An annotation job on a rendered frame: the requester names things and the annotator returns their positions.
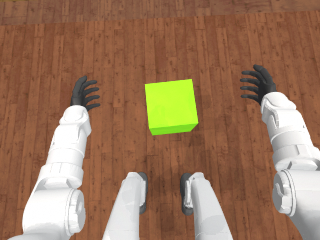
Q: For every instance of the right robot upper arm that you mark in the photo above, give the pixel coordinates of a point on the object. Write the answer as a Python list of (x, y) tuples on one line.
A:
[(296, 193)]

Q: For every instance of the robot left thigh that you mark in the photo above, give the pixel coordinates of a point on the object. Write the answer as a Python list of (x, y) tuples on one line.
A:
[(123, 223)]

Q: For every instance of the left robot upper arm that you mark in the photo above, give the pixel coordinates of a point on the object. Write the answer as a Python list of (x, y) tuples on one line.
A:
[(53, 214)]

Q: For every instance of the carton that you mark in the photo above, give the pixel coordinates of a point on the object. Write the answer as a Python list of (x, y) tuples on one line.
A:
[(171, 107)]

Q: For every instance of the right robot hand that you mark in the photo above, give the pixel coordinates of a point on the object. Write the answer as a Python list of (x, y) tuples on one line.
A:
[(264, 83)]

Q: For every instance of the left robot forearm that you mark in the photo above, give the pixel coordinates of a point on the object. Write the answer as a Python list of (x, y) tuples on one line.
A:
[(63, 168)]

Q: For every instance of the right robot forearm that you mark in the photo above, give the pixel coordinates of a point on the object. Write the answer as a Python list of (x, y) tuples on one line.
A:
[(288, 134)]

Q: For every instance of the robot right thigh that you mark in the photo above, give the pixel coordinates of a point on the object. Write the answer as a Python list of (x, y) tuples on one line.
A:
[(209, 220)]

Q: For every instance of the left robot hand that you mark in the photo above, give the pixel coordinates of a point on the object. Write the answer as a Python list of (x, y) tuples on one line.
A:
[(79, 93)]

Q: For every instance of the robot thigh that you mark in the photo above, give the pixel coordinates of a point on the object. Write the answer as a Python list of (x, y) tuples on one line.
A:
[(123, 223), (209, 220)]

